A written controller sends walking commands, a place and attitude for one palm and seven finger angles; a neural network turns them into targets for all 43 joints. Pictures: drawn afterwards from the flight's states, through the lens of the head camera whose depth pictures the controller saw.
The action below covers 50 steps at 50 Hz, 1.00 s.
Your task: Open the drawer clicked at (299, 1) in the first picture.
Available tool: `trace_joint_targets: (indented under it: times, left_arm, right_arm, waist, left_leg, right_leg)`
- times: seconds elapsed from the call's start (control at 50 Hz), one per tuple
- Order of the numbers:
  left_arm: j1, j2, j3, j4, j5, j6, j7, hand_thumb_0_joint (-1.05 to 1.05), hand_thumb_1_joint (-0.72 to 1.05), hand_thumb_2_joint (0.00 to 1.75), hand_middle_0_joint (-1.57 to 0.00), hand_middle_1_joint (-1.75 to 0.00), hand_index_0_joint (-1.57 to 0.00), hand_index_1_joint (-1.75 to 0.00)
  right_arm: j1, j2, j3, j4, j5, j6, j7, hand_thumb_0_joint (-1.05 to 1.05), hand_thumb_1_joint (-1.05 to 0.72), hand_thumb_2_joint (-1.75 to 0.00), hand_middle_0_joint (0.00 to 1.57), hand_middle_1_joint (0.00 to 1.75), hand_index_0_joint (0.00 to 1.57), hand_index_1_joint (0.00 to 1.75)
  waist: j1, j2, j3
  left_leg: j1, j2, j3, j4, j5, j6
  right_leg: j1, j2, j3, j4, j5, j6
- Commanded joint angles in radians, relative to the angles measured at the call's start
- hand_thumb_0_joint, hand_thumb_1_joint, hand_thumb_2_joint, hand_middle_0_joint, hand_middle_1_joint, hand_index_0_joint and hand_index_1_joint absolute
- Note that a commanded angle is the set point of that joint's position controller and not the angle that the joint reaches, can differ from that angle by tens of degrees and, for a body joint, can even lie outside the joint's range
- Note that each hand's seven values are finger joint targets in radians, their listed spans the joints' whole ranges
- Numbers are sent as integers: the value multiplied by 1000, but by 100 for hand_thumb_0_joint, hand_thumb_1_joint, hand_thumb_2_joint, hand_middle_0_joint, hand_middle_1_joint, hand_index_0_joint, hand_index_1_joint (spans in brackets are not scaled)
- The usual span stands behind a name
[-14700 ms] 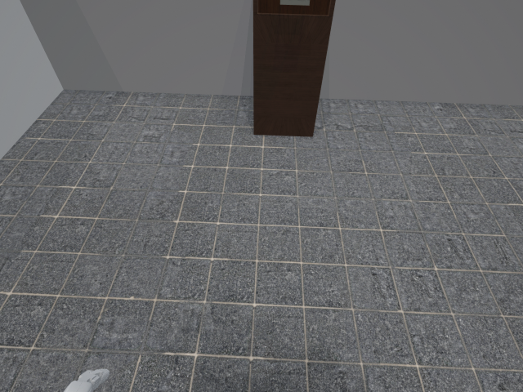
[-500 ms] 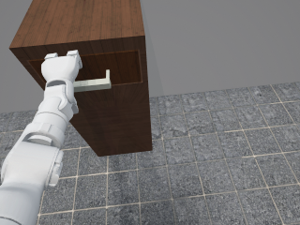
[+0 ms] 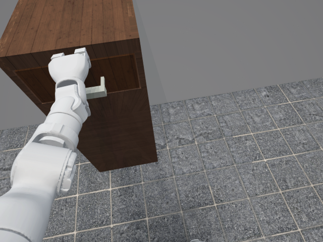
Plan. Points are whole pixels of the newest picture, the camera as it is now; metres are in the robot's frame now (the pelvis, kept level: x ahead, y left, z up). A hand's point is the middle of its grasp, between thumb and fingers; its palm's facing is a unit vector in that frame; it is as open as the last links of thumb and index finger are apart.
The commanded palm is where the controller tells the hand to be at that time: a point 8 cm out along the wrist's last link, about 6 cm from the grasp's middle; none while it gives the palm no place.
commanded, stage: move the hooked fingers above the handle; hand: left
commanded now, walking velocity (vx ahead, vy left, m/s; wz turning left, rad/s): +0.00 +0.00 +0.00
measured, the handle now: (83, 88) +0.56 +0.19 +0.03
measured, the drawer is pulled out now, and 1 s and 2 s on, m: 0.00 0.00 0.00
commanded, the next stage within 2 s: lower the fingers behind the handle in 1.16 s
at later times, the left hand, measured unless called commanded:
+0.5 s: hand (64, 81) +0.52 +0.21 +0.10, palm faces +0.09 +0.05 -0.99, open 13.6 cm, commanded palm +0.48 +0.20 +0.14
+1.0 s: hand (45, 93) +0.49 +0.25 +0.10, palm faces +0.01 +0.07 -1.00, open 13.8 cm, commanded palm +0.47 +0.20 +0.14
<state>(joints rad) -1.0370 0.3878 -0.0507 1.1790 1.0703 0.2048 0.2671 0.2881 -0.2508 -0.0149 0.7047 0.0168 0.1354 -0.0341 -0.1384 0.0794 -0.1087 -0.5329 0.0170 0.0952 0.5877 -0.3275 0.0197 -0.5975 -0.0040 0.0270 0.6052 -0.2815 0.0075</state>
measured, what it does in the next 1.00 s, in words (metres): stands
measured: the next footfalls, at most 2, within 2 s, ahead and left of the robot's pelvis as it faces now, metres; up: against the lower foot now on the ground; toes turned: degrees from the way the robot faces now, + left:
none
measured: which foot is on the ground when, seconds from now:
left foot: down 0.00-1.00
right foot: down 0.00-1.00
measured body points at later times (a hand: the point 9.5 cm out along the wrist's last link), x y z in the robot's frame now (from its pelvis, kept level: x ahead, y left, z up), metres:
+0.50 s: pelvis +0.00 +0.00 +0.00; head +0.09 -0.02 +0.44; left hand +0.51 +0.20 +0.15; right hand +0.03 -0.28 -0.14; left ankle -0.04 +0.11 -0.72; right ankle +0.00 -0.12 -0.72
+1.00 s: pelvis +0.00 +0.00 +0.00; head +0.08 -0.02 +0.44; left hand +0.48 +0.24 +0.15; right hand +0.04 -0.27 -0.15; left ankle -0.04 +0.11 -0.72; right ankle +0.00 -0.12 -0.72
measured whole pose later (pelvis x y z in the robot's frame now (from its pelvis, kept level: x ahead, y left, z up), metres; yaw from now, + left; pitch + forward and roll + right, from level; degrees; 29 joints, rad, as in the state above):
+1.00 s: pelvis +0.00 +0.00 +0.00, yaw +3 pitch +16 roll +0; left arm -0.99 0.46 -0.15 1.10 1.02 0.22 0.27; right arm 0.32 -0.26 -0.07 0.75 0.01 0.10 0.00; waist -0.08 0.07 -0.11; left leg -0.57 0.01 0.04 0.62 -0.33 0.02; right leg -0.60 -0.02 -0.03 0.61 -0.29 0.01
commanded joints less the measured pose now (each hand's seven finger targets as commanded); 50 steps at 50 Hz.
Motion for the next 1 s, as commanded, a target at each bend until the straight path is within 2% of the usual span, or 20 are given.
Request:
trace_joint_targets:
  times: [0.0, 0.04, 0.08, 0.14, 0.18, 0.26, 0.36, 0.44, 0.48, 0.5, 0.54, 0.58, 0.64, 0.66, 0.7, 0.74, 0.8, 0.86, 0.92, 0.98]
  left_arm:
    - [-349, 374, 34, -129, -6, -10, -76, 0, -50, 30, -30, -120, -30, -120]
    - [-319, 301, -17, -216, -9, -101, -122, 0, -50, 30, -30, -120, -30, -120]
    - [-346, 169, -112, -312, -28, -197, -157, 0, -50, 30, -30, -120, -30, -120]
    - [-398, 199, -77, -476, -50, -322, -141, 0, -50, 30, -30, -120, -30, -120]
    - [-494, 197, -78, -536, -58, -367, -92, 0, -50, 30, -30, -120, -30, -120]
    - [-512, 316, 51, -436, -22, -330, 77, 0, -50, 30, -30, -120, -30, -120]
    - [-514, 360, 73, -244, 41, -112, 180, 0, -50, 30, -30, -120, -30, -120]
    - [-476, 243, -45, -96, 3, 35, 56, 0, -50, 30, -30, -120, -30, -120]
    - [-451, 129, -123, -144, -44, 23, -48, 0, -50, 30, -30, -120, -30, -120]
    - [-402, 151, -99, -161, -53, 1, -86, 0, -50, 30, -30, -120, -30, -120]
    - [-318, 150, -102, -113, -55, -26, -150, 0, -50, 30, -30, -120, -30, -120]
    - [-309, 117, -118, -168, -64, -107, -186, 0, -50, 30, -30, -120, -30, -120]
    - [-336, 265, 7, -323, -44, -248, -150, 0, -50, 30, -30, -120, -30, -120]
    - [-342, 277, 24, -361, -35, -282, -119, 0, -50, 30, -30, -120, -30, -120]
    - [-376, 396, 128, -445, 2, -325, -23, 0, -50, 30, -30, -120, -30, -120]
    - [-408, 430, 170, -488, 39, -312, 85, 0, -50, 30, -30, -120, -30, -120]
    - [-419, 455, 183, -458, 65, -208, 200, 0, -50, 30, -30, -120, -30, -120]
    - [-454, 334, 71, -324, 44, -65, 186, 0, -50, 30, -30, -120, -30, -120]
    - [-473, 116, -122, -269, -38, 25, 43, 0, -50, 30, -30, -120, -30, -120]
    - [-477, -103, -318, -341, -116, -14, -140, 0, -50, 30, -30, -120, -30, -120]
  right_arm:
    - [94, -174, -56, -105, 9, -26, -49, 0, -90, -90, 20, 30, 20, 30]
    - [109, -173, -65, -115, 3, -44, -55, 0, -90, -90, 20, 30, 20, 30]
    - [132, -160, -79, -108, -3, -61, -49, 0, -90, -90, 20, 30, 20, 30]
    - [157, -152, -94, -91, -15, -75, -45, 0, -90, -90, 20, 30, 20, 30]
    - [173, -144, -101, -68, -20, -85, -37, 0, -90, -90, 20, 30, 20, 30]
    - [182, -149, -95, -23, -24, -100, -14, 0, -90, -90, 20, 30, 20, 30]
    - [143, -156, -75, -12, -32, -91, 17, 0, -90, -90, 20, 30, 20, 30]
    - [143, -173, -81, -25, -11, -61, 20, 0, -90, -90, 20, 30, 20, 30]
    - [147, -180, -94, -48, -5, -50, 16, 0, -90, -90, 20, 30, 20, 30]
    - [152, -180, -97, -52, -5, -43, 9, 0, -90, -90, 20, 30, 20, 30]
    - [133, -190, -83, -61, -3, -25, -6, 0, -90, -90, 20, 30, 20, 30]
    - [135, -185, -79, -68, -4, -31, -14, 0, -90, -90, 20, 30, 20, 30]
    - [132, -169, -74, -93, -14, -45, -29, 0, -90, -90, 20, 30, 20, 30]
    - [137, -155, -74, -101, -19, -52, -29, 0, -90, -90, 20, 30, 20, 30]
    - [136, -139, -77, -104, -29, -65, -26, 0, -90, -90, 20, 30, 20, 30]
    - [126, -128, -78, -97, -37, -79, -16, 0, -90, -90, 20, 30, 20, 30]
    - [113, -134, -81, -73, -42, -86, 1, 0, -90, -90, 20, 30, 20, 30]
    - [125, -149, -88, -39, -33, -76, 19, 0, -90, -90, 20, 30, 20, 30]
    - [139, -164, -110, -26, -5, -53, 24, 0, -90, -90, 20, 30, 20, 30]
    - [125, -175, -117, -33, -4, -48, 10, 0, -90, -90, 20, 30, 20, 30]
  waist:
    - [25, -220, -367]
    - [19, -166, -382]
    - [-18, -135, -361]
    - [-7, -29, -414]
    - [-24, -8, -425]
    - [-1, 6, -401]
    - [18, 49, -435]
    - [-9, -46, -471]
    - [-26, -100, -517]
    - [-15, -123, -515]
    - [-21, -212, -389]
    - [-23, -223, -282]
    - [25, -155, -327]
    - [39, -111, -355]
    - [73, -34, -413]
    - [82, 8, -457]
    - [75, 31, -523]
    - [22, -8, -510]
    - [-35, -61, -500]
    - [-93, -101, -432]
  left_leg:
    - [50, -37, -10, -49, 284, 30]
    - [110, -32, -18, -38, 312, 35]
    - [172, -30, -31, -19, 330, 38]
    - [253, -33, -55, 6, 374, 35]
    - [277, -34, -68, 26, 387, 30]
    - [193, -43, -83, 30, 362, 14]
    - [136, -43, -60, 25, 388, 0]
    - [160, -33, -40, 14, 427, 7]
    - [230, -24, -51, 19, 504, 19]
    - [242, -22, -49, 21, 527, 26]
    - [172, -29, -49, 1, 427, 33]
    - [142, -28, -52, -19, 359, 34]
    - [132, -35, -57, -8, 345, 36]
    - [142, -37, -58, -3, 361, 33]
    - [136, -38, -61, 15, 398, 25]
    - [131, -39, -63, 35, 458, 15]
    - [141, -37, -50, 55, 505, 4]
    - [180, -28, -45, 41, 486, 3]
    - [287, -19, -57, 27, 505, 10]
    - [381, -12, -87, 23, 544, 28]
  right_leg:
    - [386, 15, -27, -65, 389, -2]
    - [350, 19, -25, -66, 395, -9]
    - [283, 25, -25, -78, 378, -12]
    - [235, 31, -18, -61, 349, -22]
    - [190, 36, -21, -56, 322, -28]
    - [153, 46, -41, -24, 271, -39]
    - [180, 46, -60, 6, 299, -42]
    - [249, 42, -52, -19, 391, -25]
    - [272, 42, -53, -32, 442, -20]
    - [281, 41, -52, -35, 463, -16]
    - [268, 41, -58, -51, 426, -11]
    - [231, 36, -57, -72, 370, -16]
    - [251, 34, -33, -42, 351, -25]
    - [257, 36, -31, -31, 351, -31]
    - [269, 39, -26, -3, 357, -37]
    - [261, 42, -39, 27, 380, -42]
    - [274, 42, -51, 45, 420, -40]
    - [245, 47, -64, 17, 400, -29]
    - [208, 50, -62, -37, 393, -19]
    - [144, 50, -65, -81, 372, -10]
